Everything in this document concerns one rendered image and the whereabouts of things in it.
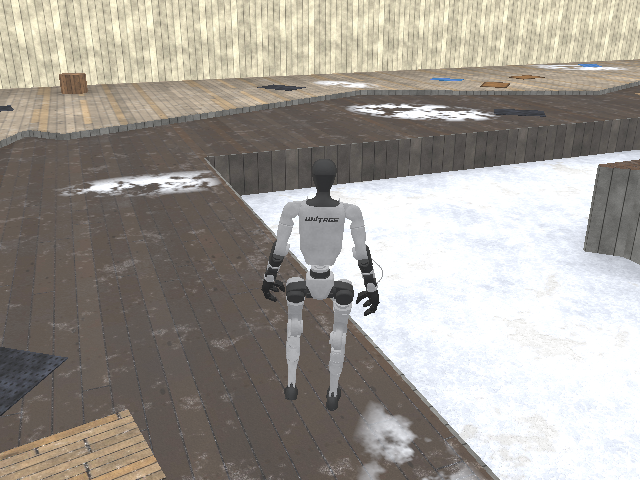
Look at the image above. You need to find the robot right upper arm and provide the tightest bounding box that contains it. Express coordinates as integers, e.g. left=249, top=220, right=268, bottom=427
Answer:
left=343, top=203, right=368, bottom=260

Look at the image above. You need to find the robot left thigh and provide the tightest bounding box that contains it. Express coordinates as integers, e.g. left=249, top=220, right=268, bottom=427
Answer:
left=286, top=277, right=306, bottom=337

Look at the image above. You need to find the robot left hand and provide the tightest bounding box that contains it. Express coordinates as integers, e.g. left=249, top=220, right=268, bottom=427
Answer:
left=261, top=279, right=285, bottom=302

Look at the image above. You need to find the left robot shin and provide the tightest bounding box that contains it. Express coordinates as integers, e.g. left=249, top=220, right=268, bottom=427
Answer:
left=286, top=319, right=300, bottom=388

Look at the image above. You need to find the robot left upper arm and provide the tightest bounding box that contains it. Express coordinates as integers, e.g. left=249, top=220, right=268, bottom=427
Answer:
left=273, top=201, right=302, bottom=256

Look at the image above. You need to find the robot right forearm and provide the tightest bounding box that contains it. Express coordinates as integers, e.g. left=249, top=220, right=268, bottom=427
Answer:
left=358, top=245, right=378, bottom=292

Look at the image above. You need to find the robot right hand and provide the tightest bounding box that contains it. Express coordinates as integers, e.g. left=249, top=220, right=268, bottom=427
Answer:
left=356, top=288, right=380, bottom=316

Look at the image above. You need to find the robot left forearm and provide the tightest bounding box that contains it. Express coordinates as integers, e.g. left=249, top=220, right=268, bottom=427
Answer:
left=264, top=240, right=284, bottom=282

